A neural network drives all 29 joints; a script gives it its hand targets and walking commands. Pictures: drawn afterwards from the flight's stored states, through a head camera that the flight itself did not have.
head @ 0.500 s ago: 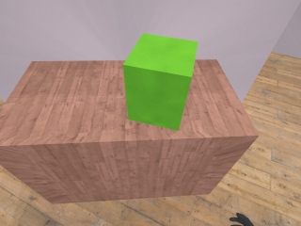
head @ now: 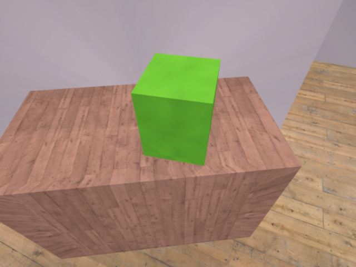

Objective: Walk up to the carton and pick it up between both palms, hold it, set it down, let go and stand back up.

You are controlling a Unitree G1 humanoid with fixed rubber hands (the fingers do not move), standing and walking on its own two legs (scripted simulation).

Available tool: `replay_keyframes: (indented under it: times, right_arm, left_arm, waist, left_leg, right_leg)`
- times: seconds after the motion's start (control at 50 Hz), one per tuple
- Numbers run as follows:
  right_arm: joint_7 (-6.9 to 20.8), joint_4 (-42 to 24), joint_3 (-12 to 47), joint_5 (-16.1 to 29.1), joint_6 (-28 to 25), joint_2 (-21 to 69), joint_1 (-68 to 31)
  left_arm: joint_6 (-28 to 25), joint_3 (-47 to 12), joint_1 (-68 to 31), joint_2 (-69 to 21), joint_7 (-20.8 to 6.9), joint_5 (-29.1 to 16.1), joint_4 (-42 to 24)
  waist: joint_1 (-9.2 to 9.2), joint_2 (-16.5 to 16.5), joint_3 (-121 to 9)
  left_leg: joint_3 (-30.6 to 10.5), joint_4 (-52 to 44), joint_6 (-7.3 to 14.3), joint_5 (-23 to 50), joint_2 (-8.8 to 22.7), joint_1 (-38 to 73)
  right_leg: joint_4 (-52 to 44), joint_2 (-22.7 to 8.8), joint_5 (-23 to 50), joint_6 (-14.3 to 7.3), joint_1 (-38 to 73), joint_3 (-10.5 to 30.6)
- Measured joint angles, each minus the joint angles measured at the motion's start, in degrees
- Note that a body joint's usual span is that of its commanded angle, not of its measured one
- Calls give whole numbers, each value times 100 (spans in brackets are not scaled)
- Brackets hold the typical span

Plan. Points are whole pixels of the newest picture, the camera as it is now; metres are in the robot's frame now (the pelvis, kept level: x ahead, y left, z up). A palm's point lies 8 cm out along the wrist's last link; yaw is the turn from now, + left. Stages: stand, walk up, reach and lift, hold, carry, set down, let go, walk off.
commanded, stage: walk up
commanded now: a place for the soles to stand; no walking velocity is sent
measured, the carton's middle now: (180, 110) +0.56 +0.00 +0.04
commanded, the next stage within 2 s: none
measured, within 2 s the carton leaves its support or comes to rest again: neither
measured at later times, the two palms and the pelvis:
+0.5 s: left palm out of the picture +0.05 +0.26 -0.11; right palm out of the picture +0.07 -0.26 -0.10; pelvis +0.00 +0.00 +0.00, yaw +0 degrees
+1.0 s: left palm out of the picture +0.11 +0.26 -0.13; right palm (294, 264) +0.16 -0.25 -0.10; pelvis +0.09 +0.00 +0.00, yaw +0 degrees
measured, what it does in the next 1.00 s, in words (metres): steps on the spot: left foot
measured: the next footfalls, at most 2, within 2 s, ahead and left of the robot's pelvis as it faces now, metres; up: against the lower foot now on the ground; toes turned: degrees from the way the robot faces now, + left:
left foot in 0.88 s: +0.17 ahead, +0.11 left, +0.00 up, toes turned +3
right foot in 1.14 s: +0.15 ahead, -0.16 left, +0.00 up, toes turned -1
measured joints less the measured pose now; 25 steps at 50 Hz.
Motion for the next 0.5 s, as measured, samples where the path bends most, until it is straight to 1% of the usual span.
replay_keyframes:
  times: [0.42,0.44,0.5]
  right_arm:
    - [-11,103,-15,-2,-10,-2,-146]
    - [-4,98,-39,-53,-16,8,-111]
    - [-2,50,-141,-191,-43,39,117]
  left_arm:
    - [10,22,154,31,2,14,354]
    - [5,43,190,25,-13,53,352]
    - [18,146,394,12,-64,169,335]
  waist:
    - [83,13,31]
    - [87,11,14]
    - [93,1,-116]
  left_leg:
    - [1,-129,26,71,-10,70]
    - [3,-89,46,-12,-10,59]
    - [6,87,127,-428,4,12]
  right_leg:
    - [-196,-3,113,31,100,-1]
    - [-142,-1,-1,-1,84,-1]
    - [196,22,-780,-153,-23,5]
